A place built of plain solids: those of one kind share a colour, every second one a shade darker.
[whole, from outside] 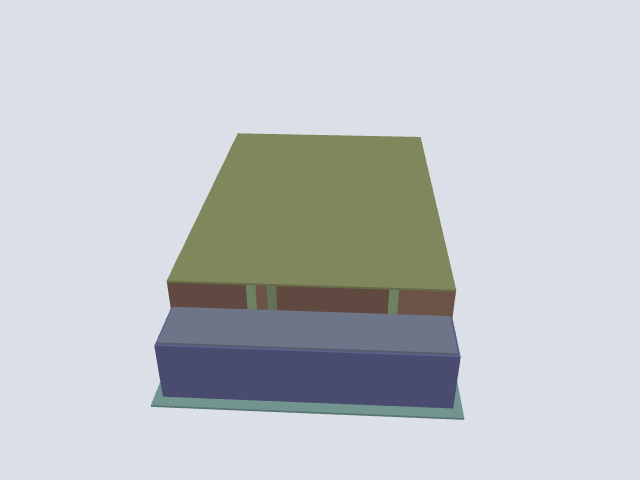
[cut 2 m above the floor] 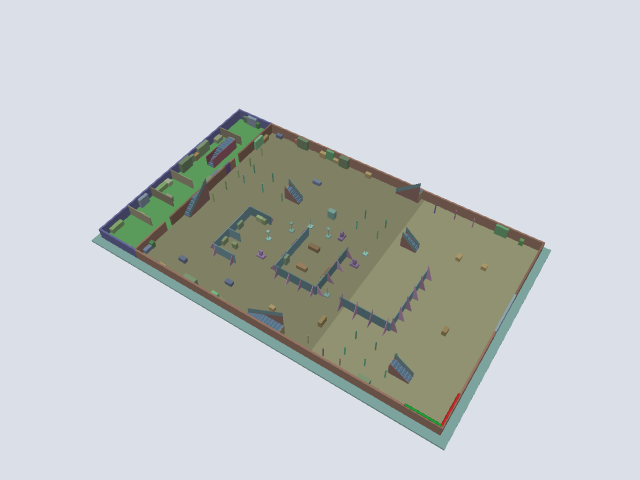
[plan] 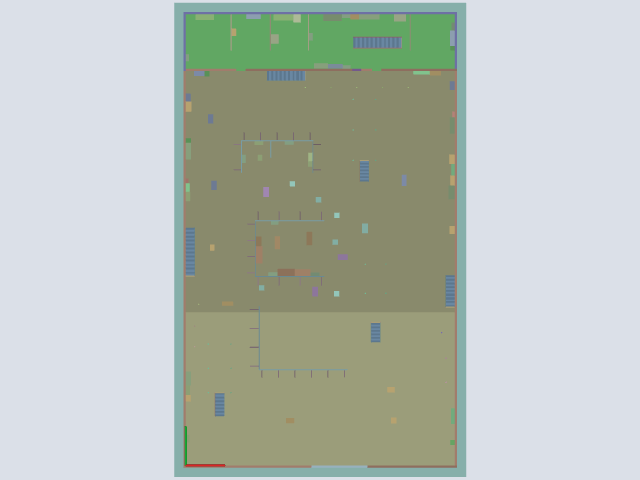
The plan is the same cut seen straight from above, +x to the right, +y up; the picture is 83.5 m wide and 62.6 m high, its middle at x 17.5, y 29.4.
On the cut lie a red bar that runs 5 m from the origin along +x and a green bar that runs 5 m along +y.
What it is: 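A film and television sound stage with a two-storey annex across its back; the building has no window; on its floor two built sets and a cyclorama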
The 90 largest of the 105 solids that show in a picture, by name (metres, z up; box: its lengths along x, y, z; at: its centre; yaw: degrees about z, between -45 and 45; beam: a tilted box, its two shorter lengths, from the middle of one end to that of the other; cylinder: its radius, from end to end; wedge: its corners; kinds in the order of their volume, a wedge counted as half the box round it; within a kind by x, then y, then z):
{
 "floor_site_1": {"box": [38.07, 61.83, 0.3], "at": [17.54, 29.41, -0.45]},
 "wall_bay_1": {"box": [0.3, 51.45, 12.04], "at": [-0.15, 25.73, 6.02]},
 "wall_bay_2": {"box": [6.89, 0.3, 12.04], "at": [3.15, 51.6, 6.02]},
 "wall_bay_3": {"box": [16.69, 0.3, 12.04], "at": [8.05, -0.15, 6.02]},
 "wall_bay_4": {"box": [13.91, 0.3, 12.04], "at": [14.74, 51.6, 6.02]},
 "wall_bay_5": {"box": [1.39, 0.3, 12.04], "at": [23.59, 51.6, 6.02]},
 "wall_bay_6": {"box": [11.69, 0.3, 12.04], "at": [29.52, -0.15, 6.02]},
 "wall_bay_7": {"box": [9.89, 0.3, 12.04], "at": [30.42, 51.6, 6.02]},
 "wall_bay_8": {"box": [0.3, 51.45, 12.04], "at": [35.22, 25.73, 6.02]},
 "roof_bay_1": {"box": [35.67, 52.05, 0.3], "at": [17.54, 25.73, 12.19]},
 "floor_bay_1": {"box": [35.07, 19.98, 0.3], "at": [17.54, 9.99, -0.15]},
 "floor_bay_2": {"box": [35.07, 31.48, 0.3], "at": [17.54, 35.71, -0.15]},
 "wall_annex_1": {"box": [0.3, 7.38, 8.06], "at": [-0.15, 55.14, 4.03]},
 "wall_annex_2": {"box": [35.67, 0.3, 8.06], "at": [17.54, 58.98, 4.03]},
 "wall_annex_3": {"box": [0.3, 7.38, 8.06], "at": [35.22, 55.14, 4.03]},
 "floor_annex_ground_1": {"box": [35.07, 7.38, 0.3], "at": [17.54, 55.14, -0.15]},
 "roof_annex_1": {"box": [35.07, 7.38, 0.3], "at": [17.54, 55.14, 8.21]},
 "setwall_1": {"box": [0.12, 4.13, 3.33], "at": [7.27, 40.22, 1.67]},
 "setwall_2": {"box": [0.12, 7.16, 3.39], "at": [9.08, 28.28, 1.7]},
 "setwall_3": {"box": [0.12, 8.23, 5.05], "at": [9.57, 16.65, 2.52]},
 "setwall_4": {"box": [0.12, 2.16, 3.33], "at": [11.07, 41.2, 1.67]},
 "setwall_5": {"box": [9.42, 0.12, 3.33], "at": [11.92, 42.34, 1.67]},
 "setwall_6": {"box": [9.05, 0.12, 3.39], "at": [13.54, 24.64, 1.7]},
 "setwall_7": {"box": [9.05, 0.12, 3.39], "at": [13.54, 31.91, 1.7]},
 "setwall_8": {"box": [11.59, 0.12, 5.05], "at": [15.3, 12.48, 2.52]},
 "setwall_9": {"box": [0.12, 4.13, 3.33], "at": [16.57, 40.22, 1.67]},
 "rack_1": {"box": [0.69, 1.84, 2.1], "at": [0.34, 11.35, 1.05]},
 "rack_2": {"box": [0.69, 2.17, 2.38], "at": [0.34, 40.99, 1.19]},
 "rack_3": {"box": [1.83, 0.7, 2.37], "at": [17.62, 52.1, 1.19]},
 "rack_4": {"box": [2.44, 0.87, 2.41], "at": [19.13, 58.4, 1.21]},
 "rack_5": {"box": [2.68, 0.69, 2.03], "at": [23.92, 58.49, 1.01]},
 "rack_6": {"box": [0.82, 1.8, 2.21], "at": [34.66, 35.6, 1.1]},
 "rack_7": {"box": [0.66, 2.16, 2.24], "at": [34.74, 44.33, 1.12]},
 "door_bay_1": {"box": [7.29, 0.3, 5.33], "at": [20.04, -0.15, 2.67]},
 "wall_part_annex_ground_1": {"box": [0.15, 4.71, 3.73], "at": [5.91, 56.48, 1.87]},
 "wall_part_annex_ground_2": {"box": [0.15, 4.71, 3.73], "at": [11.04, 56.48, 1.87]},
 "wall_part_annex_ground_3": {"box": [0.15, 4.71, 3.73], "at": [16.0, 56.48, 1.87]},
 "wall_part_annex_ground_4": {"box": [0.15, 4.71, 3.73], "at": [29.27, 56.48, 1.87]},
 "wall_bay_lintel_1": {"box": [1.2, 0.3, 9.84], "at": [7.19, 51.6, 7.12]},
 "wall_bay_lintel_2": {"box": [1.2, 0.3, 5.81], "at": [22.3, 51.6, 9.13]},
 "wall_bay_lintel_3": {"box": [1.2, 0.3, 9.84], "at": [24.88, 51.6, 7.12]},
 "wall_stair_1": {"box": [6.26, 0.1, 6.48], "at": [24.94, 54.43, 3.19]},
 "wall_stair_2": {"box": [6.26, 0.1, 6.48], "at": [24.94, 55.85, 3.19]},
 "roadcase_1": {"box": [0.73, 1.32, 0.88], "at": [0.36, 46.79, 0.44]},
 "roadcase_2": {"box": [1.47, 0.56, 1.1], "at": [5.46, 21.12, 0.55]},
 "roadcase_3": {"box": [1.08, 0.67, 0.87], "at": [13.61, 5.85, 0.43]},
 "roadcase_4": {"box": [1.14, 0.69, 1.09], "at": [22.01, 58.49, 0.55]},
 "roadcase_5": {"box": [0.96, 0.71, 0.76], "at": [26.76, 9.88, 0.38]},
 "roadcase_6": {"box": [0.74, 0.8, 0.75], "at": [27.12, 5.86, 0.38]},
 "roadcase_7": {"box": [1.46, 0.61, 0.95], "at": [32.54, 51.15, 0.47]},
 "roadcase_8": {"box": [0.71, 1.24, 1.03], "at": [34.72, 39.93, 0.52]},
 "roadcase_9": {"box": [0.67, 1.04, 0.86], "at": [34.74, 30.71, 0.43]},
 "roadcase_10": {"box": [0.6, 1.31, 0.72], "at": [34.77, 37.15, 0.36]},
 "wardrobe_1": {"box": [1.87, 0.61, 1.72], "at": [8.83, 58.53, 0.86]},
 "wardrobe_2": {"box": [1.92, 0.61, 1.86], "at": [19.5, 52.05, 0.93]},
 "wardrobe_3": {"box": [0.63, 2.01, 1.8], "at": [34.76, 55.72, 0.9]},
 "lockers_1": {"box": [2.16, 0.47, 1.89], "at": [30.73, 51.22, 0.94]},
 "lockers_2": {"box": [0.47, 2.07, 1.9], "at": [34.84, 6.43, 0.95]},
 "lockers_3": {"box": [0.47, 1.51, 1.93], "at": [34.84, 38.56, 0.96]},
 "bench_1": {"box": [2.43, 0.73, 0.91], "at": [2.47, 58.47, 0.46]},
 "bench_2": {"box": [2.55, 0.81, 0.91], "at": [12.72, 58.43, 0.46]},
 "cablebox_1": {"box": [0.65, 1.06, 0.73], "at": [0.32, 47.98, 0.36]},
 "cablebox_2": {"box": [1.37, 0.66, 0.73], "at": [1.77, 51.12, 0.36]},
 "cablebox_3": {"box": [0.69, 1.21, 0.74], "at": [3.23, 45.19, 0.37]},
 "cablebox_4": {"box": [0.71, 1.22, 0.64], "at": [3.68, 36.52, 0.32]},
 "cablebox_5": {"box": [0.61, 1.49, 0.67], "at": [28.47, 37.18, 0.34]},
 "cablebox_6": {"box": [0.66, 1.16, 0.68], "at": [34.74, 49.53, 0.34]},
 "crate_1": {"box": [1.0, 1.24, 1.08], "at": [11.61, 55.62, 0.54]},
 "crate_2": {"box": [0.99, 1.05, 0.84], "at": [14.49, 58.31, 0.42]},
 "crate_3": {"box": [1.57, 0.94, 0.81], "at": [27.92, 58.36, 0.41]},
 "desk_1": {"box": [0.75, 1.3, 0.75], "at": [9.51, 29.22, 0.38]},
 "desk_2": {"box": [0.7, 1.7, 0.76], "at": [11.93, 29.03, 0.38]},
 "desk_3": {"box": [0.76, 1.77, 0.76], "at": [16.12, 29.59, 0.38]},
 "sofa_1": {"box": [0.88, 2.24, 0.44], "at": [9.58, 27.45, 0.22]},
 "sofa_2": {"box": [2.25, 0.95, 0.44], "at": [13.07, 25.18, 0.22]},
 "sofa_3": {"box": [2.05, 0.87, 0.44], "at": [15.22, 25.14, 0.22]},
 "rail_1": {"wedge": [[1.14, 24.74, 4.23], [1.14, 24.74, 5.1], [1.14, 31.04, 0.2], [1.14, 31.04, 1.07], [1.19, 24.74, 4.23], [1.19, 24.74, 5.1], [1.19, 31.04, 0.2], [1.19, 31.04, 1.07]]},
 "rail_2": {"wedge": [[10.56, 50.16, 0.26], [10.56, 50.16, 1.18], [10.56, 50.21, 0.26], [10.56, 50.21, 1.18], [15.53, 50.16, 4.13], [15.53, 50.16, 5.04], [15.53, 50.21, 4.13], [15.53, 50.21, 5.04]]},
 "rail_3": {"wedge": [[33.87, 20.7, 3.73], [33.87, 20.7, 4.59], [33.87, 24.84, 0.27], [33.87, 24.84, 1.14], [33.92, 20.7, 3.73], [33.92, 20.7, 4.59], [33.92, 24.84, 0.27], [33.92, 24.84, 1.14]]},
 "monitor_1": {"box": [0.77, 1.25, 1.56], "at": [23.36, 30.91, 0.78]},
 "floor_wall_bay_door_1": {"box": [1.2, 0.3, 4.03], "at": [22.3, 51.6, 2.02]},
 "cabinet_1": {"box": [0.97, 0.48, 1.68], "at": [11.61, 31.62, 0.84]},
 "cabinet_2": {"box": [1.17, 0.47, 1.15], "at": [13.5, 42.05, 0.57]},
 "dolly_1": {"box": [0.75, 1.3, 0.42], "at": [10.48, 35.66, 0.21]},
 "dolly_2": {"box": [0.75, 1.3, 0.42], "at": [16.86, 22.66, 0.21]},
 "dolly_3": {"box": [1.3, 0.75, 0.42], "at": [20.47, 27.17, 0.21]},
 "wall_1": {"wedge": [[1.14, 24.74, -0.05], [1.14, 24.74, 4.23], [1.14, 31.04, -0.05], [1.14, 31.04, 0.2], [1.19, 24.74, -0.05], [1.19, 24.74, 4.23], [1.19, 31.04, -0.05], [1.19, 31.04, 0.2]]},
 "wall_2": {"wedge": [[10.56, 50.16, -0.05], [10.56, 50.16, 0.26], [10.56, 50.21, -0.05], [10.56, 50.21, 0.26], [15.53, 50.16, -0.05], [15.53, 50.16, 4.13], [15.53, 50.21, -0.05], [15.53, 50.21, 4.13]]},
 "chest_1": {"box": [1.15, 0.48, 1.02], "at": [9.54, 42.04, 0.51]},
 "chest_2": {"box": [0.59, 0.81, 1.14], "at": [9.68, 40.13, 0.57]}
}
